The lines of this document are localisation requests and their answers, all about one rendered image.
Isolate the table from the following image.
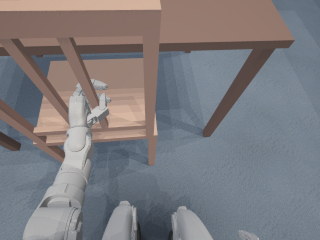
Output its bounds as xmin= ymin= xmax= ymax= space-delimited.
xmin=0 ymin=0 xmax=295 ymax=151

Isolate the robot left shin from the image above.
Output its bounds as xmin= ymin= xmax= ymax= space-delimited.
xmin=119 ymin=201 xmax=137 ymax=240

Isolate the robot left upper arm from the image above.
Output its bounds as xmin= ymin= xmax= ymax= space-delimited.
xmin=24 ymin=207 xmax=83 ymax=240

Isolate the chair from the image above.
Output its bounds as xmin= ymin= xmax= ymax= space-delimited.
xmin=0 ymin=0 xmax=162 ymax=166

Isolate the robot left forearm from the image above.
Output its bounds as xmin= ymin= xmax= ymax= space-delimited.
xmin=22 ymin=126 xmax=95 ymax=240

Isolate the robot left hand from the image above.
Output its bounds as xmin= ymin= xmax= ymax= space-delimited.
xmin=68 ymin=79 xmax=112 ymax=130

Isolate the robot right hand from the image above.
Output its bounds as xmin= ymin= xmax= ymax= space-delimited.
xmin=237 ymin=230 xmax=259 ymax=240

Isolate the left robot thigh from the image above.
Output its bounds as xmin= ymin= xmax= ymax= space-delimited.
xmin=102 ymin=204 xmax=138 ymax=240

